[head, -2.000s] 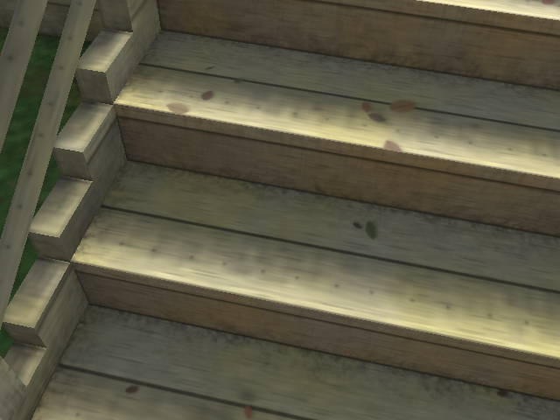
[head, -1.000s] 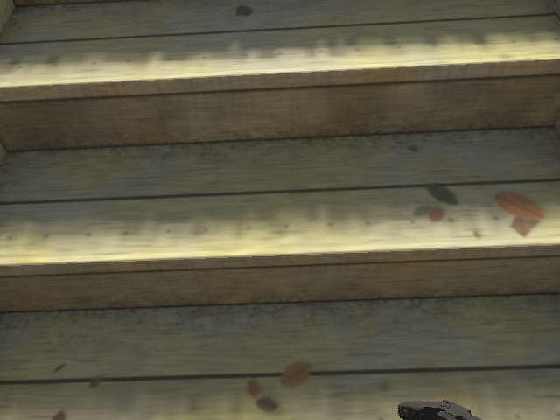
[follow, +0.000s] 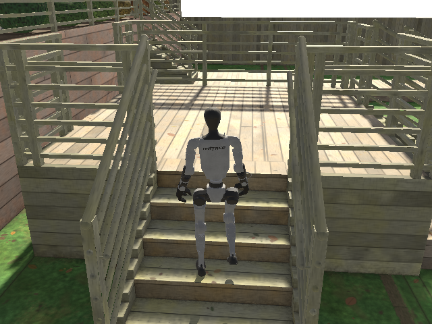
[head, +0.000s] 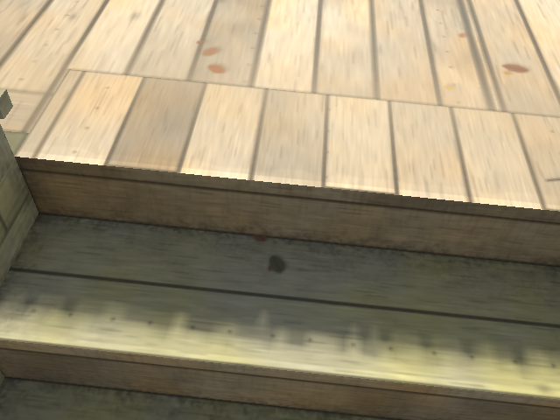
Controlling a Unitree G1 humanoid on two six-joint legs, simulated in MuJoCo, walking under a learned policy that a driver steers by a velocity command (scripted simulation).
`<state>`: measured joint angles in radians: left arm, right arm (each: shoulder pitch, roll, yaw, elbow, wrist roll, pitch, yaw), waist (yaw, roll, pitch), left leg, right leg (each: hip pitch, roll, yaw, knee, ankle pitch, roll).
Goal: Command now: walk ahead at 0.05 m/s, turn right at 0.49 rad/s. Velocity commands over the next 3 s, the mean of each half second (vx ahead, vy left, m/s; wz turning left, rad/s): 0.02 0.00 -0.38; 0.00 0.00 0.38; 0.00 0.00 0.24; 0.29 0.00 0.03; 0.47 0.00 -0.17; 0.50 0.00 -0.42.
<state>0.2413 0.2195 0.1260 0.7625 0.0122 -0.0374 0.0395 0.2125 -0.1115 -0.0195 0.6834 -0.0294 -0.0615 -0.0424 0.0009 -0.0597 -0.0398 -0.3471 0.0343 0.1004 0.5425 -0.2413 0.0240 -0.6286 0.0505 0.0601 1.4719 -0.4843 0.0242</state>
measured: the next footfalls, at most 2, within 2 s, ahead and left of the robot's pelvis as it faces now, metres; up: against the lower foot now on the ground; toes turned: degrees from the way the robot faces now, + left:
right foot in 0.34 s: +0.01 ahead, -0.18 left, +0.00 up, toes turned -16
left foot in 0.76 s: -0.01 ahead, +0.02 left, +0.00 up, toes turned -3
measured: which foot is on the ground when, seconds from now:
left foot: down 0.00-0.32, up 0.34-0.74, down 0.76-1.00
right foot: up 0.00-0.32, down 0.34-0.76, up 0.78-1.00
